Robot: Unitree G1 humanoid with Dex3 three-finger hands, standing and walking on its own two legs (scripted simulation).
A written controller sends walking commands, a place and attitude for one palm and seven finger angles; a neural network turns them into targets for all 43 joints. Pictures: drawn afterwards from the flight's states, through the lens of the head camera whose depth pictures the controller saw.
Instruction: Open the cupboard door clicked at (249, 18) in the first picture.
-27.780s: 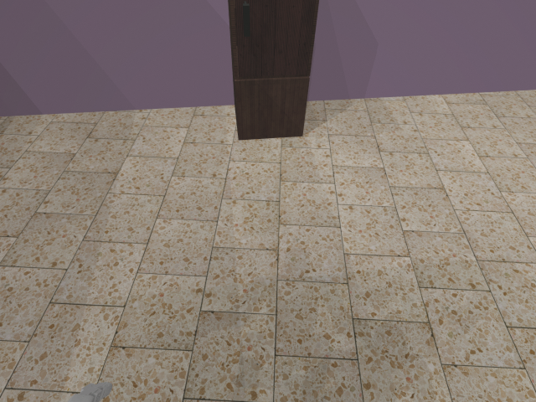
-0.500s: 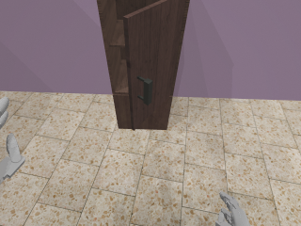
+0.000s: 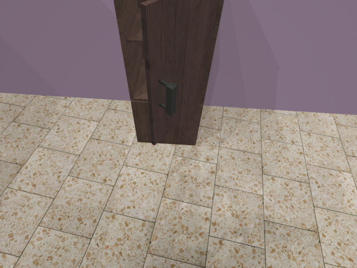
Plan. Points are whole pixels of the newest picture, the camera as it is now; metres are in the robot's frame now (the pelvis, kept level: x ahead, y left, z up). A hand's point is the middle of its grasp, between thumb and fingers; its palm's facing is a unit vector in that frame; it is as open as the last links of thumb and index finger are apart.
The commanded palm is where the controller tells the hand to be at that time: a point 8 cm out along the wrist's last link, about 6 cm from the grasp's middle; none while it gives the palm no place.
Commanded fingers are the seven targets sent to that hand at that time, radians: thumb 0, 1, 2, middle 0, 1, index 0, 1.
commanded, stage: let the arm hang, fingers relaxed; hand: left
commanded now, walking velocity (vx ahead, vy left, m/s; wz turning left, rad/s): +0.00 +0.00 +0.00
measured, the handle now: (166, 96) +0.66 +0.08 -0.06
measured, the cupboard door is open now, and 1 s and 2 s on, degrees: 53 53 53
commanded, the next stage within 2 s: look to check the result in 0.68 s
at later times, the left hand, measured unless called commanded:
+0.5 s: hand out of the picture +0.04 +0.17 -0.17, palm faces +0.01 -0.98 -0.21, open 7.3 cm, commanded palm none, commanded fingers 0.00 0.90 0.90 -0.20 -0.30 -0.20 -0.30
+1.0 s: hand out of the picture +0.02 +0.16 -0.17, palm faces +0.02 -0.98 -0.19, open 7.4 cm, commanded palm none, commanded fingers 0.00 0.90 0.90 -0.20 -0.30 -0.20 -0.30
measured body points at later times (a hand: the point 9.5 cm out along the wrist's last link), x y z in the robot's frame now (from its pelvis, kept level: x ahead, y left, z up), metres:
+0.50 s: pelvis +0.01 +0.00 +0.00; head +0.02 -0.02 +0.45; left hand +0.04 +0.22 -0.15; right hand -0.01 -0.21 -0.16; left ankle +0.04 +0.12 -0.74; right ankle +0.02 -0.09 -0.74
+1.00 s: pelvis +0.03 -0.01 +0.01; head +0.05 -0.02 +0.45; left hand +0.02 +0.21 -0.15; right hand +0.02 -0.22 -0.16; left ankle +0.04 +0.12 -0.74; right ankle +0.02 -0.09 -0.74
